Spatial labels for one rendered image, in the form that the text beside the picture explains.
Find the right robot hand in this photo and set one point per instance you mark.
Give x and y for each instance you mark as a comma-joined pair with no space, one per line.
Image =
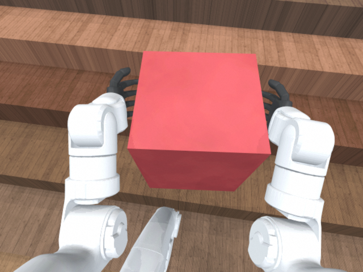
277,102

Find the left robot upper arm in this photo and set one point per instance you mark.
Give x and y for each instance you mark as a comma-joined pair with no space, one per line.
91,236

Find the left robot forearm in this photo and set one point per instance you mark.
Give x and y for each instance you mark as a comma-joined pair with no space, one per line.
92,133

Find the carton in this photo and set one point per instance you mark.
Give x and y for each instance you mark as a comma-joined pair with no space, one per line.
198,120

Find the right robot forearm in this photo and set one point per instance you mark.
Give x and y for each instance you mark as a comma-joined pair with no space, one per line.
302,159

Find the left robot hand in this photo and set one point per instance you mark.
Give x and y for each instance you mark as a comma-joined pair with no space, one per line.
116,86

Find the right robot upper arm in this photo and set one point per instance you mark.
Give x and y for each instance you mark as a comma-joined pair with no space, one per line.
285,245

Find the left robot thigh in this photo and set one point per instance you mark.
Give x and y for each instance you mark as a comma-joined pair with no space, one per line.
149,252

